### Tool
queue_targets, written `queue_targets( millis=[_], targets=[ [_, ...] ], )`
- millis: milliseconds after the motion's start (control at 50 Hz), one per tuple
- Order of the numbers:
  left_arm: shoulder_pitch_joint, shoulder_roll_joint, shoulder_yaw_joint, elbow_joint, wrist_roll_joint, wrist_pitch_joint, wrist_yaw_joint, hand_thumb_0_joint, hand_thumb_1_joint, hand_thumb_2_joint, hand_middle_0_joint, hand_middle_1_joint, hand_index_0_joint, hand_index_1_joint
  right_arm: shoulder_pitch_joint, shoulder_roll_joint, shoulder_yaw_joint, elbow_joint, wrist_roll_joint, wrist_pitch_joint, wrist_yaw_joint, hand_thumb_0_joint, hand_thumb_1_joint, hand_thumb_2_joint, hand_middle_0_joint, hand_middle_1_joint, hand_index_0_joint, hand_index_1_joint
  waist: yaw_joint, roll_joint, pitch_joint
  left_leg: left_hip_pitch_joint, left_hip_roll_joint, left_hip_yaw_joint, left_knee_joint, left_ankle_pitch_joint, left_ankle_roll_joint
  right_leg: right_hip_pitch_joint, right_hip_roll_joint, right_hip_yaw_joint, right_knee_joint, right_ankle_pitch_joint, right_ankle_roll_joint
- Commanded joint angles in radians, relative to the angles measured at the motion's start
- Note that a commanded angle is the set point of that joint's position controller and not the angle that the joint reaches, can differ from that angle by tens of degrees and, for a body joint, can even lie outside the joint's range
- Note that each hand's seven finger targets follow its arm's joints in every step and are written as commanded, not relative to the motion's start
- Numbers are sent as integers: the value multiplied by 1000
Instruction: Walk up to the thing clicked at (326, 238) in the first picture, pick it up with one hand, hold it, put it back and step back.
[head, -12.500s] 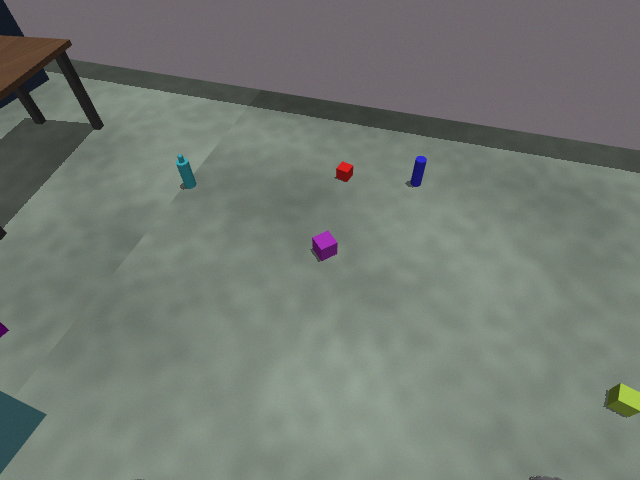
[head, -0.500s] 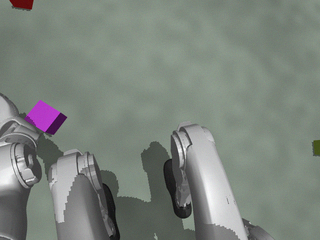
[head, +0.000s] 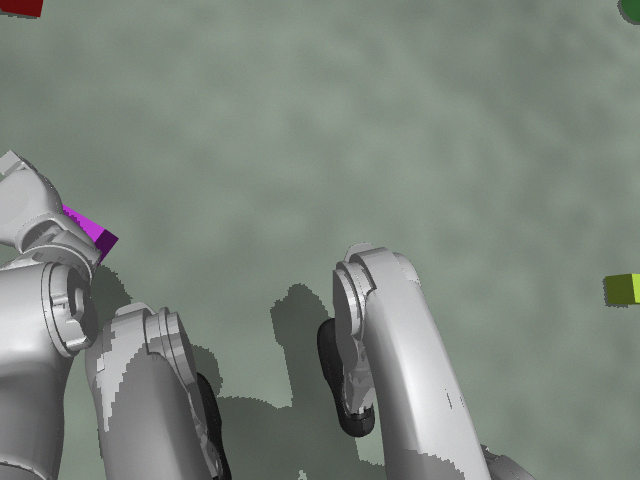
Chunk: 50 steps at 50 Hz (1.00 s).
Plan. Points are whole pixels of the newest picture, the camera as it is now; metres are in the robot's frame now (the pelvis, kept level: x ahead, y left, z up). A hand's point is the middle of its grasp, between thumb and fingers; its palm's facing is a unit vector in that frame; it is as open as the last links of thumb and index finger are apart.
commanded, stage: approach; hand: left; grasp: from above
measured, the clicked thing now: (76, 240) +0.46 +0.27 -0.29
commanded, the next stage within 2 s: rest palm in 0.70 s
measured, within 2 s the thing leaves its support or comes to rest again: neither
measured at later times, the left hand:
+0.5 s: hand (53, 241) +0.44 +0.26 -0.20, palm faces -0.26 -0.35 -0.90, open 14.4 cm
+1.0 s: hand (58, 229) +0.45 +0.25 -0.19, palm faces -0.34 -0.30 -0.89, open 14.4 cm
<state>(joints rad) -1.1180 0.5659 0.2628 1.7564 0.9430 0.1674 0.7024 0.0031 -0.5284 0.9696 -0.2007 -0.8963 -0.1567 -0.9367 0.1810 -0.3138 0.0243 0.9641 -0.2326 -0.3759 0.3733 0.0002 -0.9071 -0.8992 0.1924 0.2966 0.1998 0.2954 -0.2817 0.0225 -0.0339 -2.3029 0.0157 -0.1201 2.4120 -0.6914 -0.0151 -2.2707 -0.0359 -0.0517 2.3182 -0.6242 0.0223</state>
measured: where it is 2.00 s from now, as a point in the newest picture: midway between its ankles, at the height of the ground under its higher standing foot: (281, 426)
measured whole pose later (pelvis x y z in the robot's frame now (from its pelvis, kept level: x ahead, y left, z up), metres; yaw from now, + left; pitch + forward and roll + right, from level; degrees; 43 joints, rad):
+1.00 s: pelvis +0.00 +0.00 +0.00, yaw -1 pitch +33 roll -7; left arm -1.17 0.65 0.27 1.80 0.93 0.20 0.65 0.00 -0.59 1.02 -0.10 -1.00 -0.07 -1.03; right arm 0.19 -0.35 0.08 0.92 -0.23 -0.37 0.38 0.00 -0.91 -0.90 0.19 0.30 0.20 0.30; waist -0.31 0.02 0.04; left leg -2.32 0.01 -0.14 2.42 -0.68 -0.02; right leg -2.29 -0.03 -0.07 2.32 -0.61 0.02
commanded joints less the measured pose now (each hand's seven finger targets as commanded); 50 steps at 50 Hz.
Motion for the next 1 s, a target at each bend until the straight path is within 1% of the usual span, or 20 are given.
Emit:
queue_targets(
  millis=[0,60,120,160,180,200,220,360,440,500,560,600,620,640,680,720,760,860,920,980],
  targets=[
    [-339,250,32,-53,36,42,95,0,-611,1045,-143,-941,-89,-994,249,-284,-74,5,10,10,7,0,-900,-898,200,300,200,300,-39,321,-668,523,-16,83,-289,121,17,321,32,-104,-241,132,-57],
    [-317,288,75,-65,17,77,107,0,-611,1030,-133,-946,-89,-990,248,-286,-67,7,11,22,19,0,-896,-896,200,300,200,300,-24,286,-659,494,-13,91,-279,178,25,363,37,-101,-245,184,-50],
    [-225,230,52,17,-14,107,85,0,-611,1013,-107,-986,-81,-1011,235,-263,-52,-13,11,30,30,0,-896,-894,200,300,200,300,-42,187,-591,380,-22,113,-245,182,49,422,46,-86,-275,190,-35],
    [-174,323,116,10,-29,118,71,0,-602,1006,-102,-973,-79,-995,226,-280,-60,-26,15,33,27,0,-892,-892,200,300,200,300,-39,119,-579,319,-26,115,-228,175,62,454,46,-75,-284,176,-23],
    [-163,341,130,5,-40,119,63,0,-611,1009,-97,-976,-72,-1000,224,-281,-60,-18,16,38,23,0,-892,-892,200,300,200,300,-29,100,-567,280,-26,116,-221,165,67,461,48,-70,-288,164,-19],
    [-147,300,104,11,-48,118,48,0,-605,1009,-101,-975,-75,-1000,225,-273,-51,-39,20,37,26,0,-891,-892,200,300,200,300,-27,100,-583,268,-28,123,-215,183,67,482,52,-61,-285,180,-18],
    [-135,330,139,30,-52,113,46,0,-602,1006,-112,-969,-82,-997,248,-276,-53,-23,18,38,24,0,-893,-893,200,300,200,300,-31,75,-590,262,-27,117,-214,182,65,498,55,-63,-285,176,-15],
    [-396,237,22,-107,-61,2,-11,0,-611,1039,-105,-964,-62,-1007,271,-248,-27,-6,-5,-1,20,0,-895,-894,200,300,200,300,-129,165,-601,341,-25,92,-198,79,40,400,56,-88,-275,44,-26],
    [-468,287,0,-338,-43,-40,19,0,-611,1071,-100,-964,-45,-1018,276,-252,-46,26,-6,-16,7,0,-900,-898,200,300,200,300,-61,377,-755,565,-13,86,-236,69,13,364,41,-103,-251,53,-49],
    [-248,301,31,-313,-13,6,66,0,-611,1091,-118,-951,-55,-1014,214,-288,-83,-31,17,13,5,0,-902,-899,200,300,200,300,8,461,-837,654,-13,91,-289,114,-3,364,37,-103,-215,114,-67],
    [-231,246,40,-231,-26,61,63,0,-611,1072,-114,-959,-59,-1013,215,-282,-91,-14,43,52,10,0,-904,-898,200,300,200,300,23,436,-788,597,-12,91,-308,175,1,320,39,-101,-205,179,-72],
    [-204,158,-4,-88,-41,90,37,0,-611,1054,-130,-945,-79,-996,235,-261,-73,1,41,60,11,0,-903,-897,200,300,200,300,-27,327,-608,485,-6,84,-289,182,14,275,47,-105,-212,195,-62],
    [-217,161,-6,-92,-44,89,25,0,-611,1054,-113,-941,-62,-992,249,-261,-68,12,34,57,12,0,-901,-896,200,300,200,300,-47,272,-548,446,-6,76,-272,185,20,271,46,-106,-215,201,-57],
    [-237,159,-9,-92,-47,88,15,0,-611,1051,-105,-953,-60,-997,262,-255,-59,14,31,51,11,0,-899,-894,200,300,200,300,-67,228,-522,423,-8,78,-256,199,28,295,50,-102,-232,212,-51],
    [-255,296,83,-81,-48,77,11,0,-611,1048,-101,-942,-58,-986,269,-275,-47,5,21,38,9,0,-894,-892,200,300,200,300,-72,132,-488,341,-16,87,-229,214,44,354,45,-91,-249,227,-38],
    [-264,253,70,-40,-45,70,-11,0,-611,1013,-104,-942,-72,-972,272,-269,-29,2,12,30,16,0,-890,-891,200,300,200,300,-99,104,-489,332,-23,79,-229,213,45,362,40,-94,-248,219,-35],
    [-330,180,12,-31,-41,56,-39,0,-594,991,-96,-987,-81,-1001,272,-257,-21,-1,11,17,19,0,-893,-893,200,300,200,300,-123,111,-522,358,-25,69,-234,163,43,351,43,-104,-254,174,-35],
    [-363,237,-35,-58,-25,42,-41,0,-611,1032,-76,-1026,-44,-1057,270,-265,-14,-20,16,5,4,0,-898,-905,200,300,200,300,-84,210,-610,394,-30,91,-232,100,34,391,49,-90,-268,98,-36],
    [-366,294,-14,-72,-1,23,-17,0,-611,1055,-80,-1000,-35,-1046,278,-270,-6,-15,18,4,0,0,-897,-904,200,300,199,300,-73,250,-629,403,-28,89,-231,85,32,387,51,-96,-254,80,-41],
    [-399,318,5,-44,12,5,26,0,-611,1064,-86,-980,-33,-1032,277,-281,6,-15,-1,-1,7,0,-897,-904,200,300,199,300,-105,254,-599,418,-18,75,-219,92,31,368,49,-113,-238,98,-45]
  ],
)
